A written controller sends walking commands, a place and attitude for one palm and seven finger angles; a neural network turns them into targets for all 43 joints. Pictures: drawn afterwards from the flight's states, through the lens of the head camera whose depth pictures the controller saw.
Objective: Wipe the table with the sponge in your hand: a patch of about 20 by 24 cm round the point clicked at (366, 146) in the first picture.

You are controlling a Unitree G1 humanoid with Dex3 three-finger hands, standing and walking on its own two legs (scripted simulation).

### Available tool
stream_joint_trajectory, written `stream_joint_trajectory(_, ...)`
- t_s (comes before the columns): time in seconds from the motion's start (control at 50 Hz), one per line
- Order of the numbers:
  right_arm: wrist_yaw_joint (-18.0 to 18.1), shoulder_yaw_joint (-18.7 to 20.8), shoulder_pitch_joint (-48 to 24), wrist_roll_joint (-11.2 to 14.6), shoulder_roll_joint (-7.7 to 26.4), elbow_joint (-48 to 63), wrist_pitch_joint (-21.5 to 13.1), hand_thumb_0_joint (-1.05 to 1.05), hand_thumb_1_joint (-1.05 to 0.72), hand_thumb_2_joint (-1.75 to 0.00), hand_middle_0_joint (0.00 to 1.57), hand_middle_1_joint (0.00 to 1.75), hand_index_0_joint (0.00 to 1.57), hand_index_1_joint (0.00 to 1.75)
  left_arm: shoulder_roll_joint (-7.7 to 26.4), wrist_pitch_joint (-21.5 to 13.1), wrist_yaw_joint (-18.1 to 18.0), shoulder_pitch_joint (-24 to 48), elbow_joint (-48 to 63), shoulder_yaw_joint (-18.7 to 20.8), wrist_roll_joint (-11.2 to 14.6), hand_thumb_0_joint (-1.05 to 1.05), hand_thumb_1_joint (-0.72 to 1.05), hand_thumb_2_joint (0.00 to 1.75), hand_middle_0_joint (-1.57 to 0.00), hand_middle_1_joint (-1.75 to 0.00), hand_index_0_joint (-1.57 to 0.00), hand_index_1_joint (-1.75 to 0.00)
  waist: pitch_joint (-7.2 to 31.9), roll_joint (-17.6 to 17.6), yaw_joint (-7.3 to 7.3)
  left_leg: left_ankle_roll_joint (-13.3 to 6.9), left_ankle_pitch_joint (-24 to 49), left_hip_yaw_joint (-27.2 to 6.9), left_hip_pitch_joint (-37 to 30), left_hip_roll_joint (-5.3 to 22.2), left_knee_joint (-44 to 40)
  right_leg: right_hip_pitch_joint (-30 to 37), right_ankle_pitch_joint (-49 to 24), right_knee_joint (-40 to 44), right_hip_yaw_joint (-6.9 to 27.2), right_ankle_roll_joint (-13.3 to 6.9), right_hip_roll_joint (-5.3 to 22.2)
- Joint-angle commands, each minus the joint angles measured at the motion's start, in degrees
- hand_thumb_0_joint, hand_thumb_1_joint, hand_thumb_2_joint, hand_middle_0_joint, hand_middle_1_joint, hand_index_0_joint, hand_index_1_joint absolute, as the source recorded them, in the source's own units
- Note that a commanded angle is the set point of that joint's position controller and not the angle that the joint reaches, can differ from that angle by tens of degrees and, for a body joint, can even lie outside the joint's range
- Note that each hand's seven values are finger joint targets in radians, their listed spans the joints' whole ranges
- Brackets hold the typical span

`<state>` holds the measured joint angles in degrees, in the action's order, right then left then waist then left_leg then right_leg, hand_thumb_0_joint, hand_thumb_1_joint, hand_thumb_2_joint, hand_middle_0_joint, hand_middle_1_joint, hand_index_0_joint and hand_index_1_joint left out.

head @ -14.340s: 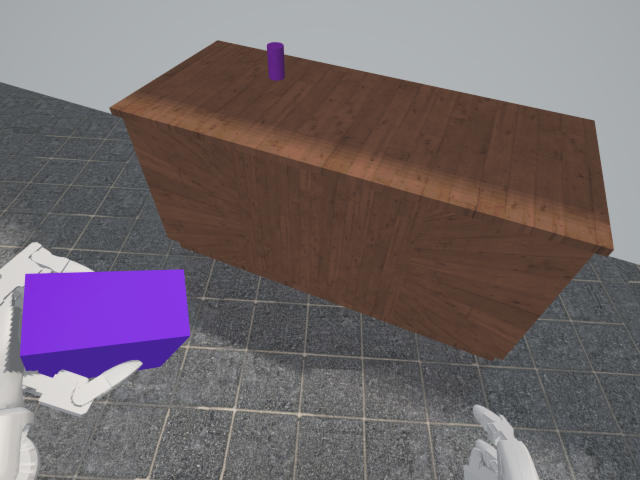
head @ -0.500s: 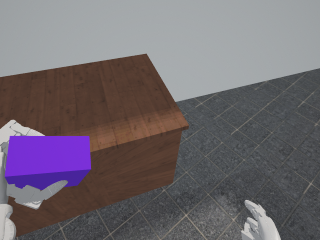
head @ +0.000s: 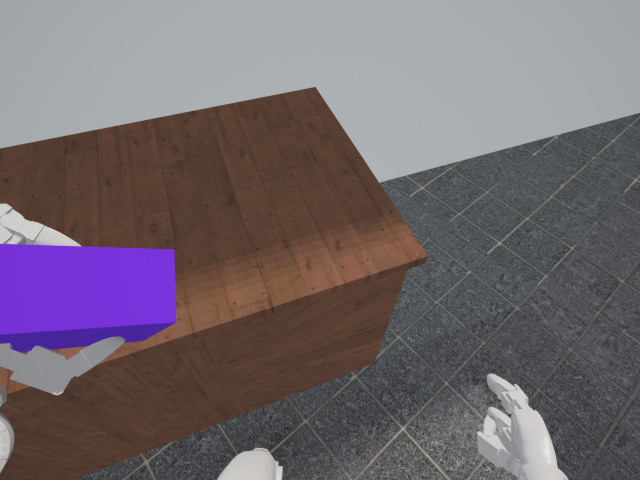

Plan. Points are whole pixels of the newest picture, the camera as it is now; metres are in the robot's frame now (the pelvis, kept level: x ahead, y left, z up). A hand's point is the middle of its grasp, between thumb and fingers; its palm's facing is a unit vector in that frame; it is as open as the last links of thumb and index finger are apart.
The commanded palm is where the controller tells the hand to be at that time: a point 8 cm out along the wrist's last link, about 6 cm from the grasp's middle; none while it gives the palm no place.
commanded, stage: shuffle to correct the standing spot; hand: left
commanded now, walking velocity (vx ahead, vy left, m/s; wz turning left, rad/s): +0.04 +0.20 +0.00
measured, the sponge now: (111, 302) +0.24 +0.21 +0.15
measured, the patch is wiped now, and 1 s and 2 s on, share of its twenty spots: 0.00 0.00 0.00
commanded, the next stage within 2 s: come to a stop and stand still in 0.42 s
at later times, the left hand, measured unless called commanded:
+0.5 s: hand out of the picture +0.22 +0.34 +0.19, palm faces +0.35 -0.81 -0.47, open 10.6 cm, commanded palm +0.17 +0.39 +0.20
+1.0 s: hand out of the picture +0.22 +0.43 +0.19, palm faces +0.39 -0.84 -0.38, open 10.6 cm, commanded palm +0.16 +0.46 +0.20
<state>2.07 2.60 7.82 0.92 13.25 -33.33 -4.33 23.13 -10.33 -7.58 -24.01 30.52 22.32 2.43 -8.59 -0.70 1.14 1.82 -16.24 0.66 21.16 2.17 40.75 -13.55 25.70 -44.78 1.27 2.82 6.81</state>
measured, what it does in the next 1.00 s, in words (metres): steps to the left: right foot, then right foot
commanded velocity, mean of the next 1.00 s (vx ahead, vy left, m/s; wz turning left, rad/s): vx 0.05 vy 0.01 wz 0.00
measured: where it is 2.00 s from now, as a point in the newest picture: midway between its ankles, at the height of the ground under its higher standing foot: outside the picture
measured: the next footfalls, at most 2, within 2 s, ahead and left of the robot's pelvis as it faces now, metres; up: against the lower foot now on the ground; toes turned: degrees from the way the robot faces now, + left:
right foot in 0.04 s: +0.01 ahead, -0.15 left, +0.00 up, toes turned -2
right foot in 0.48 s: +0.09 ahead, +0.05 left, +0.00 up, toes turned +6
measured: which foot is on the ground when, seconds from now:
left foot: down 0.00-0.50, up 0.52-0.70, down 0.72-1.00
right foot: up 0.00-0.02, down 0.04-0.20, up 0.22-0.46, down 0.48-1.00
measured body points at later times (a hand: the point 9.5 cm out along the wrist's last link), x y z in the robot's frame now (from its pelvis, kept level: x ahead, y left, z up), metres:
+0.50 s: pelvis +0.00 +0.12 +0.01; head +0.03 +0.10 +0.46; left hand +0.20 +0.39 +0.22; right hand +0.20 -0.12 -0.07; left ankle +0.07 +0.14 -0.71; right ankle +0.04 +0.03 -0.72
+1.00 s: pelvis +0.00 +0.18 +0.02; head +0.03 +0.20 +0.47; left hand +0.19 +0.47 +0.21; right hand +0.17 -0.02 -0.06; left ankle +0.03 +0.35 -0.71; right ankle +0.05 +0.04 -0.71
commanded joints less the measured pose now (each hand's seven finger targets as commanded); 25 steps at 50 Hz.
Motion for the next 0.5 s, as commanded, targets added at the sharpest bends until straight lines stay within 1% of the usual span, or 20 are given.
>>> stream_joint_trajectory(0.0, -0.6, 0.6, -4.8, 0.9, 5.9, 9.3, -4.7, 0.0, -0.9, -0.9, 0.2, 0.3, 0.2, 0.3, 10.6, -3.9, -1.3, 1.0, 16.1, 9.2, 0.8, 0.0, 0.1, 1.3, -1.2, -1.6, -1.2, -1.6, 14.5, 12.5, -0.06, -8.9, 24.3, -5.2, -8.7, 6.4, -11.0, 1.1, -3.8, 7.2, -6.3, -1.7, -5.5)
stream_joint_trajectory(0.02, -1.0, 0.4, -5.1, 1.0, 5.8, 9.5, -4.9, 0.0, -0.9, -0.9, 0.2, 0.3, 0.2, 0.3, 10.3, -4.2, -1.3, -0.1, 17.7, 9.3, 0.7, 0.0, 0.1, 1.3, -1.2, -1.6, -1.2, -1.6, 15.6, 11.1, 0.15, -6.8, 19.1, -2.6, -5.7, 4.1, -7.9, 6.1, -13.2, 14.5, -5.5, -2.2, -5.0)
stream_joint_trajectory(0.04, -1.2, 0.3, -5.5, 0.7, 5.7, 9.4, -4.5, 0.0, -0.9, -0.9, 0.2, 0.3, 0.2, 0.3, 12.7, -4.7, -1.6, -1.8, 18.8, 11.2, 0.6, 0.0, 0.1, 1.3, -1.2, -1.6, -1.2, -1.6, 18.5, 6.1, -0.03, -4.9, 13.1, 0.3, -1.4, 0.4, -2.2, 11.6, -26.0, 18.3, 1.6, -4.6, -0.1)
stream_joint_trajectory(0.06, -1.7, 0.0, -5.7, 0.6, 4.3, 9.7, -3.9, 0.0, -0.9, -0.9, 0.2, 0.3, 0.2, 0.3, 12.1, -4.8, -1.7, -3.9, 18.8, 10.6, 1.0, 0.0, 0.1, 1.3, -1.2, -1.6, -1.2, -1.6, 17.9, -4.6, -0.35, -2.8, 9.3, 2.8, 3.6, -3.1, 6.0, 14.3, -37.5, 20.3, 12.5, -8.0, 7.6)
stream_joint_trajectory(0.08, -2.1, 0.7, -5.6, 0.9, 4.6, 9.8, -3.5, 0.0, -0.9, -0.9, 0.2, 0.3, 0.2, 0.3, 10.8, -5.2, -2.1, -3.1, 20.8, 9.0, 1.4, 0.0, 0.1, 1.3, -1.2, -1.6, -1.2, -1.6, 16.0, -14.1, -0.15, -1.7, -0.1, 2.1, 8.4, -2.6, 10.9, 17.6, -44.5, 19.6, 15.8, -10.8, 12.6)
stream_joint_trajectory(0.1, -2.2, 0.9, -5.7, 0.8, 5.4, 9.4, -3.5, 0.0, -0.9, -0.9, 0.2, 0.3, 0.2, 0.3, 10.6, -5.4, -2.6, -4.7, 19.9, 9.8, 1.5, 0.0, 0.1, 1.3, -1.2, -1.6, -1.2, -1.6, 14.9, -15.6, 0.25, -2.0, -8.1, -0.3, 11.1, -0.6, 11.4, 17.9, -45.4, 18.6, 14.2, -11.8, 14.0)
stream_joint_trajectory(0.12, -2.2, 0.7, -5.3, 0.6, 5.5, 8.8, -3.4, 0.0, -0.9, -0.9, 0.2, 0.3, 0.2, 0.3, 10.3, -5.7, -2.8, -5.9, 19.6, 10.5, 1.5, 0.0, 0.1, 1.3, -1.2, -1.6, -1.2, -1.6, 14.7, -12.5, -0.41, -2.6, -8.8, -2.7, 9.0, 1.5, 5.5, 15.3, -42.5, 16.4, 11.0, -10.6, 13.5)
stream_joint_trajectory(0.14, -2.0, 0.5, -4.3, 0.5, 6.0, 8.0, -3.2, 0.0, -0.9, -0.9, 0.2, 0.3, 0.2, 0.3, 11.4, -5.4, -2.8, -7.9, 17.3, 12.0, 1.9, 0.0, 0.1, 1.3, -1.2, -1.6, -1.2, -1.6, 15.0, -5.5, -2.06, -3.1, -2.2, -3.2, 1.0, 1.5, -7.0, 11.0, -38.9, 11.0, 6.1, -7.4, 10.3)
stream_joint_trajectory(0.16, -1.8, 0.3, -3.6, 0.6, 5.8, 7.5, -2.7, 0.0, -0.9, -0.9, 0.2, 0.3, 0.2, 0.3, 9.0, -4.9, -2.2, -8.7, 17.2, 10.9, 2.1, 0.0, 0.1, 1.3, -1.2, -1.6, -1.2, -1.6, 16.9, 5.7, -3.45, -3.8, 15.9, -2.7, -10.1, 0.1, -14.5, 4.5, -34.1, -0.5, -2.7, -3.0, 1.5)
stream_joint_trajectory(0.18, -1.7, 1.2, -3.7, 0.2, 6.7, 8.5, -2.7, 0.0, -0.9, -0.9, 0.2, 0.3, 0.2, 0.3, 9.7, -4.7, -1.8, -8.5, 18.7, 11.0, 2.0, 0.0, 0.1, 1.3, -1.2, -1.6, -1.2, -1.6, 18.0, 18.0, -2.98, -6.3, 37.7, -11.5, -21.7, 6.0, -15.1, -10.9, -10.9, -11.6, -6.8, -0.3, -5.2)
stream_joint_trajectory(0.2, -2.0, 1.8, -3.3, -0.2, 6.7, 9.3, -2.8, 0.0, -0.9, -0.9, 0.2, 0.3, 0.2, 0.3, 10.3, -4.5, -1.7, -6.7, 19.6, 10.7, 0.8, 0.0, 0.1, 1.3, -1.2, -1.6, -1.2, -1.6, 19.3, 19.4, -2.16, -8.5, 43.7, -13.6, -23.4, 9.9, -15.6, -14.8, 6.2, -18.0, -4.1, -1.4, -5.9)
stream_joint_trajectory(0.22, -2.1, 2.1, -2.4, -0.2, 6.8, 8.9, -3.1, 0.0, -0.9, -0.9, 0.2, 0.3, 0.2, 0.3, 10.0, -3.8, -1.5, -7.0, 16.0, 10.0, 0.5, 0.0, 0.1, 1.3, -1.2, -1.6, -1.2, -1.6, 17.7, 13.5, -1.67, -8.1, 36.4, -11.9, -20.6, 10.3, -17.0, -15.4, 7.3, -19.2, -4.0, -2.0, -5.0)
stream_joint_trajectory(0.24, -1.6, 1.9, -3.1, -0.5, 7.1, 9.1, -3.5, 0.0, -0.9, -0.9, 0.2, 0.3, 0.2, 0.3, 10.9, -3.3, -1.5, -4.9, 16.6, 10.2, 1.2, 0.0, 0.1, 1.3, -1.2, -1.6, -1.2, -1.6, 17.2, 13.5, -1.55, -8.1, 33.9, -12.2, -19.4, 10.6, -18.1, -16.5, 7.1, -19.4, -4.0, -1.7, -4.1)
stream_joint_trajectory(0.28, -1.2, 1.6, -2.7, -0.2, 6.7, 8.0, -3.7, 0.0, -0.9, -0.9, 0.2, 0.3, 0.2, 0.3, 8.9, -2.5, -1.7, -2.5, 15.9, 7.7, 1.1, 0.0, 0.1, 1.3, -1.2, -1.6, -1.2, -1.6, 16.2, 11.0, -2.04, -8.7, 31.8, -9.6, -17.6, 8.9, -18.0, -15.8, 3.3, -16.5, -5.4, -1.7, -3.5)
stream_joint_trajectory(0.32, -1.0, 0.8, -3.7, -0.1, 6.5, 7.9, -4.2, 0.0, -0.9, -0.9, 0.2, 0.3, 0.2, 0.3, 8.3, -1.9, -1.5, -0.9, 16.3, 5.8, 1.3, 0.0, 0.1, 1.3, -1.2, -1.6, -1.2, -1.6, 14.6, 11.0, -1.87, -7.8, 24.4, -6.9, -11.8, 7.2, -19.9, -9.9, 0.3, -8.2, -7.2, -1.7, -3.9)
stream_joint_trajectory(0.34, -0.6, 0.3, -4.7, -0.2, 6.6, 8.4, -4.4, 0.0, -0.9, -0.9, 0.2, 0.3, 0.2, 0.3, 9.5, -2.1, -1.6, 0.0, 17.7, 6.1, 1.6, 0.0, 0.1, 1.3, -1.2, -1.6, -1.2, -1.6, 14.7, 12.6, -1.56, -7.7, 21.8, -5.7, -11.0, 6.6, -20.6, -7.5, -1.1, -4.1, -7.8, -1.8, -4.0)
stream_joint_trajectory(0.42, 0.2, -1.2, -5.2, -0.7, 6.3, 9.5, -3.9, 0.0, -0.9, -0.9, 0.2, 0.3, 0.2, 0.3, 9.6, -1.8, -1.8, -3.1, 14.8, 6.2, 1.9, 0.0, 0.1, 1.3, -1.2, -1.6, -1.2, -1.6, 13.0, 8.5, 0.05, -5.4, -1.6, -8.5, 2.0, 6.1, -22.8, 9.4, -11.8, 14.9, -7.7, -2.8, -3.2)
stream_joint_trajectory(0.44, 0.4, -0.9, -5.1, -0.9, 6.6, 9.9, -3.1, 0.0, -0.9, -0.9, 0.2, 0.3, 0.2, 0.3, 11.5, -2.3, -1.8, -2.9, 14.9, 7.6, 1.5, 0.0, 0.1, 1.3, -1.2, -1.6, -1.2, -1.6, 13.3, 7.0, -0.01, -3.8, -7.1, -9.0, 7.0, 5.0, -20.3, 15.0, -15.5, 18.6, -5.4, -3.8, -1.2)
stream_joint_trajectory(0.46, 0.2, -1.0, -4.8, -1.1, 5.8, 10.3, -2.2, 0.0, -0.9, -0.9, 0.2, 0.3, 0.2, 0.3, 11.9, -2.4, -2.0, -3.2, 13.4, 8.3, 1.3, 0.0, 0.1, 1.3, -1.2, -1.6, -1.2, -1.6, 13.6, -0.1, 0.07, -2.8, -13.1, -8.3, 12.3, 2.8, -10.6, 17.3, -10.7, 23.2, 4.2, -7.0, 6.2)
stream_joint_trajectory(0.48, -0.3, -0.4, -4.0, -0.9, 5.7, 10.3, -1.5, 0.0, -0.9, -0.9, 0.2, 0.3, 0.2, 0.3, 11.8, -2.4, -2.4, -2.2, 12.4, 8.1, 1.2, 0.0, 0.1, 1.3, -1.2, -1.6, -1.2, -1.6, 11.5, -10.3, -0.61, -2.4, -13.2, -7.0, 12.8, -0.3, 7.0, 9.1, -1.8, 30.6, 22.9, -12.7, 19.0)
